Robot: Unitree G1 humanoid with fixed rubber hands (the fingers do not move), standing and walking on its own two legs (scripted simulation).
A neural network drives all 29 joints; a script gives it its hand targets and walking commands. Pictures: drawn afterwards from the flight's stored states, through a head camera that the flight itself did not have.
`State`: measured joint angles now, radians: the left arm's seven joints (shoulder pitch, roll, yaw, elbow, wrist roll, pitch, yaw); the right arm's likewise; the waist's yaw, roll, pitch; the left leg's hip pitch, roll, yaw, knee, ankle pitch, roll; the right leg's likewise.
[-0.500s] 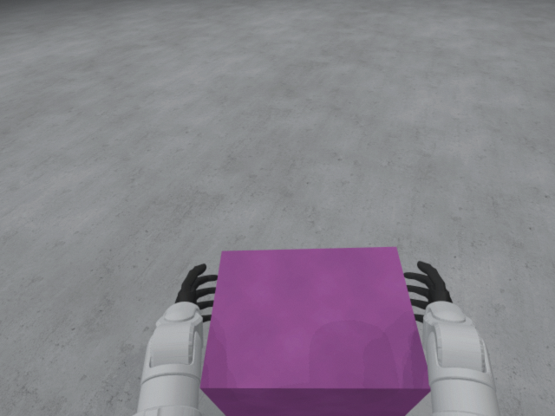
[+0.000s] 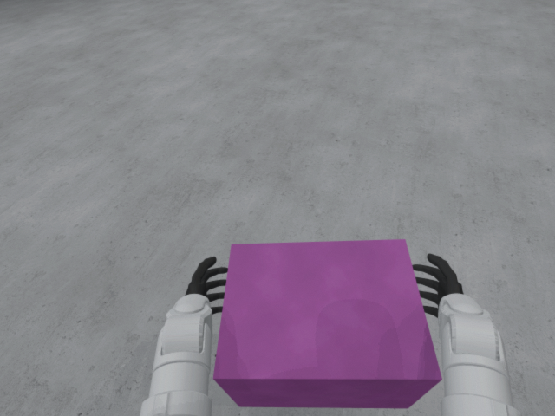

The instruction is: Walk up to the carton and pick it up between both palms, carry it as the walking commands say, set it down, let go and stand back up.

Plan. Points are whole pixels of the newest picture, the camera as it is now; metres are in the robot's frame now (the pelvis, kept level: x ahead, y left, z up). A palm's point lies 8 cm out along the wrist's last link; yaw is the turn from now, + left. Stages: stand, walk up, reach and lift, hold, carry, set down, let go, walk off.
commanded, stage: set down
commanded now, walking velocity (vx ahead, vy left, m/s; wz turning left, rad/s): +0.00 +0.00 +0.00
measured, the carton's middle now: (319, 326) +0.29 -0.03 -0.08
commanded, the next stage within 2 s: none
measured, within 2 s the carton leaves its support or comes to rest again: neither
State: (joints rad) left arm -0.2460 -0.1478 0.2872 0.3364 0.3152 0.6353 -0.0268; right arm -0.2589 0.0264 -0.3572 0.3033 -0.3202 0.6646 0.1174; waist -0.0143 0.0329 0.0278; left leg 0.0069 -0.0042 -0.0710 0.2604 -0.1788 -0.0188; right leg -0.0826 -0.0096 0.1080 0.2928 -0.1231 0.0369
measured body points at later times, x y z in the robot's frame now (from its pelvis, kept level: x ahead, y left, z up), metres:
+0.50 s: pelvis -0.02 +0.00 -0.02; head +0.09 -0.02 +0.42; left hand +0.31 +0.18 -0.07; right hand +0.32 -0.21 -0.07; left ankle -0.01 +0.14 -0.75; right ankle +0.03 -0.14 -0.75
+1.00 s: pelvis -0.06 -0.02 -0.09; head +0.15 -0.04 +0.31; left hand +0.34 +0.15 -0.16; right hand +0.35 -0.23 -0.17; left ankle -0.01 +0.13 -0.75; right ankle +0.03 -0.14 -0.75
